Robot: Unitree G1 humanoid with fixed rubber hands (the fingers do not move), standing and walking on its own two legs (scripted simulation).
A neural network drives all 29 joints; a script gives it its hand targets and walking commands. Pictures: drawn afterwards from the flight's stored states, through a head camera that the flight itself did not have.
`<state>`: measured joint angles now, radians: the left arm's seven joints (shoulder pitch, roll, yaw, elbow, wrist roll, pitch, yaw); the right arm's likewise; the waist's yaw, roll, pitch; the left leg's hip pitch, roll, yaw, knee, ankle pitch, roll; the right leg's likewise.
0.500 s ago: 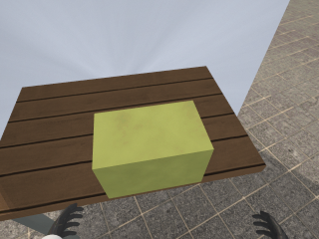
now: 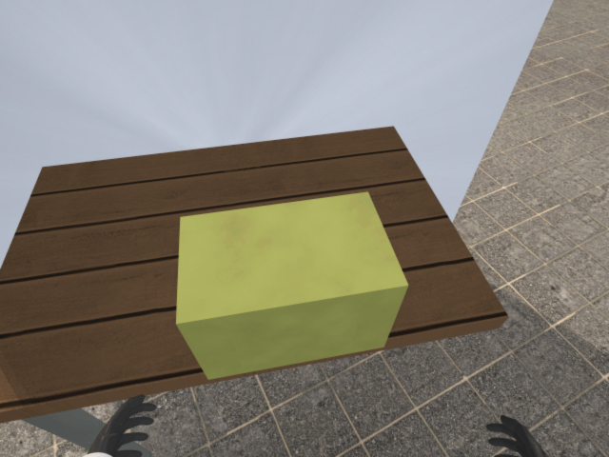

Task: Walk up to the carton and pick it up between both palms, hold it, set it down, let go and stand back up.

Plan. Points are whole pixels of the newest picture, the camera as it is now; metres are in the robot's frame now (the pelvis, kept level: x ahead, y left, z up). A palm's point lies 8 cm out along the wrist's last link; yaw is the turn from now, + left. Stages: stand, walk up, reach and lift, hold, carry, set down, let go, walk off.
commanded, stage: stand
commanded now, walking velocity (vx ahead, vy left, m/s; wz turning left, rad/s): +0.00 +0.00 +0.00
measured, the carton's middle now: (288, 285) +0.35 +0.05 +0.01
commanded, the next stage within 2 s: walk up in 0.74 s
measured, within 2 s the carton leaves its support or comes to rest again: neither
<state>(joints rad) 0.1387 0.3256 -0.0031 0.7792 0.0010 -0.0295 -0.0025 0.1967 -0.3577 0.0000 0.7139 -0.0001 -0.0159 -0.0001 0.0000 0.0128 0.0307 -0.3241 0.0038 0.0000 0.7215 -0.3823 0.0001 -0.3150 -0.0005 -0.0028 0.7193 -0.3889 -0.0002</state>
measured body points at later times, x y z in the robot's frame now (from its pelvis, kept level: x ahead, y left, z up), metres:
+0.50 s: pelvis -0.01 +0.00 +0.00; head +0.00 -0.01 +0.45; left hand +0.14 +0.28 -0.10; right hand +0.12 -0.29 -0.10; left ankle +0.00 +0.12 -0.72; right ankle +0.00 -0.12 -0.72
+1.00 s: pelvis -0.02 -0.01 +0.01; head -0.01 -0.02 +0.46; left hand +0.12 +0.28 -0.10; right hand +0.10 -0.31 -0.10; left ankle +0.00 +0.12 -0.72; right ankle +0.00 -0.12 -0.71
